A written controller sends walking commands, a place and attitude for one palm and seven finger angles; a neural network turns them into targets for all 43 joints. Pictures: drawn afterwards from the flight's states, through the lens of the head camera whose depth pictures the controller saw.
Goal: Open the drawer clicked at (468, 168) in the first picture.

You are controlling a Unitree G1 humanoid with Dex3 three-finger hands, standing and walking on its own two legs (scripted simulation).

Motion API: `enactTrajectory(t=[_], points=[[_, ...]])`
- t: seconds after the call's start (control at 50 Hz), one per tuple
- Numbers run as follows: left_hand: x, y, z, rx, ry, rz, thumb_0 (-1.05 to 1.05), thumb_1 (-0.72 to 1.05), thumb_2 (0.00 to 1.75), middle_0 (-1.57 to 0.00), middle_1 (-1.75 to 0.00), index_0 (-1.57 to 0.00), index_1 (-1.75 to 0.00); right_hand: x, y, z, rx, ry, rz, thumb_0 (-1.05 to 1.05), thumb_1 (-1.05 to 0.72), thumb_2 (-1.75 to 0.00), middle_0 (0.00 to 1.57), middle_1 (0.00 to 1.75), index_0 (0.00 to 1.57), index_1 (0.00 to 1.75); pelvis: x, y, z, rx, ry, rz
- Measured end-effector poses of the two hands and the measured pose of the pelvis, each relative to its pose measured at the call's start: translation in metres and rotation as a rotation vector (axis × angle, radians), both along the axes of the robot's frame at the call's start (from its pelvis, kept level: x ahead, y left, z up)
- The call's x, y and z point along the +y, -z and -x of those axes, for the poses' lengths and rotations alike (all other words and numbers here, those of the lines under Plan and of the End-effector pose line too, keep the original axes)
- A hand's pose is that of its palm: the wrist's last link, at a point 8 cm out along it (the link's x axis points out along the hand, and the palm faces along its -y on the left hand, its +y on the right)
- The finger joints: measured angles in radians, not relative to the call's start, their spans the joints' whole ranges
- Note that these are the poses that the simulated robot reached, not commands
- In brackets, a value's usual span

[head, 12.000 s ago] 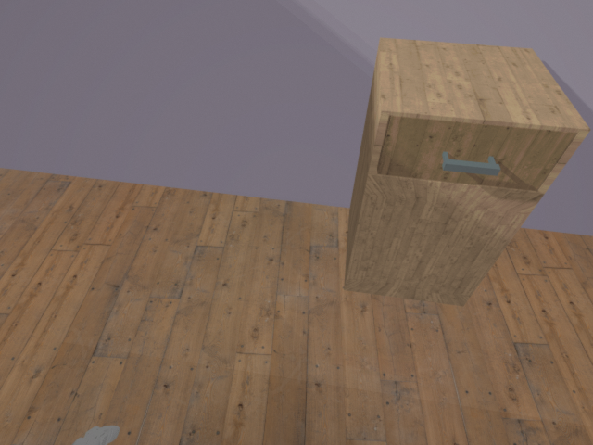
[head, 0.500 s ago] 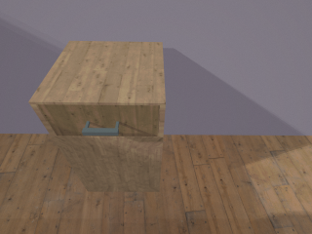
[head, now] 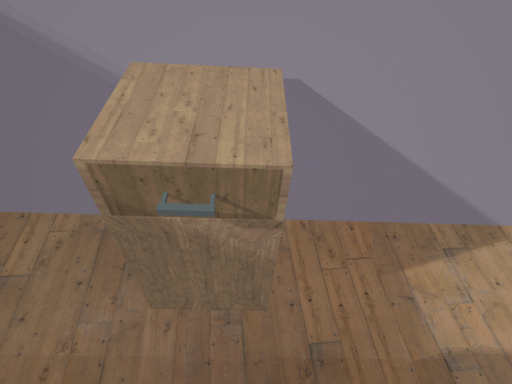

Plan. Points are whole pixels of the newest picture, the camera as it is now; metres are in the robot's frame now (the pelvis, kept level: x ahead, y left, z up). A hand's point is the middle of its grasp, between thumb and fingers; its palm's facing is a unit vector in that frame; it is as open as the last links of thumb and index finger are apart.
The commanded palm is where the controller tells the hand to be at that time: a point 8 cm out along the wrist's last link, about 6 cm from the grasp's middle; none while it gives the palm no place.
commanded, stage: come to a stop and stand still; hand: left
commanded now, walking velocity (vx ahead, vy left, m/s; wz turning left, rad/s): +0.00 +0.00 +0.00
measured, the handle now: (187, 203) +0.50 +0.19 -0.08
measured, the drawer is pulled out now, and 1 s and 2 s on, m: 0.00 0.00 0.00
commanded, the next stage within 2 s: look again from close up in 0.34 s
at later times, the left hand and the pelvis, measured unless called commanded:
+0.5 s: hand out of the picture -0.01 +0.17 -0.19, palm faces +0.02 -0.99 -0.13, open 7.4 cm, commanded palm none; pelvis +0.01 +0.03 +0.00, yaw -1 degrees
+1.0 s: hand out of the picture +0.01 +0.17 -0.19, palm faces +0.01 -0.99 -0.15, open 7.4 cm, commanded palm none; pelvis +0.02 +0.02 +0.00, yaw -2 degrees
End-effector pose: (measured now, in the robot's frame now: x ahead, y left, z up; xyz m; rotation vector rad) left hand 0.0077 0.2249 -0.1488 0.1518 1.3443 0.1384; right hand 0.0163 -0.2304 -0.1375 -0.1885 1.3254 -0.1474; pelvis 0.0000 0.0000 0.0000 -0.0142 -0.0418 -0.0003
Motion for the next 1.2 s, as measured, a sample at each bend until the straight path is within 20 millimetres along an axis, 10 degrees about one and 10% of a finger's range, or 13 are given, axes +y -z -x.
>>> enactTrajectory(t=[0.28,1.2], points=[[-0.006,0.007,0.039,0.134,-0.029,0.054,0.01,0.90,0.90,-0.20,-0.30,-0.20,-0.30,0.035,0.005,0.039,0.113,0.062,-0.023,0.00,-0.90,-0.89,0.20,0.30,0.20,0.30,0.019,0.001,-0.005,0.003,0.011,0.001],[-0.014,0.007,0.007,0.118,-0.016,0.046,0.01,0.91,0.90,-0.20,-0.30,-0.20,-0.30,0.037,0.009,0.035,0.120,0.116,-0.031,0.00,-0.91,-0.90,0.20,0.30,0.20,0.30,0.013,0.003,-0.022,0.010,0.024,-0.006]])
